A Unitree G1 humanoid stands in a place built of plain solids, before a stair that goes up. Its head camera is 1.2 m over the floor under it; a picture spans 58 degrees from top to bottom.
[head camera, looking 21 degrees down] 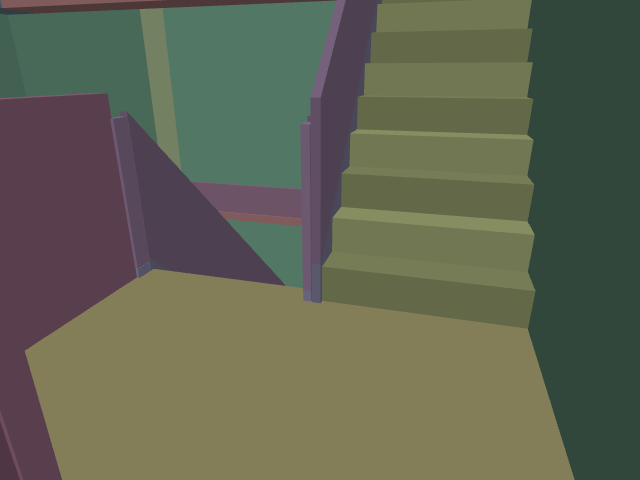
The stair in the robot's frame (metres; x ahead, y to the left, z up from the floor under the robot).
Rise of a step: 0.21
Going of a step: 0.23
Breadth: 1.08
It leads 15 degrees to the right of straight ahead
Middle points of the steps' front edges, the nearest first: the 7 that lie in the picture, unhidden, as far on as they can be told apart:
2.02 -0.53 0.21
2.24 -0.59 0.43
2.46 -0.65 0.64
2.67 -0.71 0.85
2.89 -0.77 1.06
3.11 -0.83 1.27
3.32 -0.89 1.48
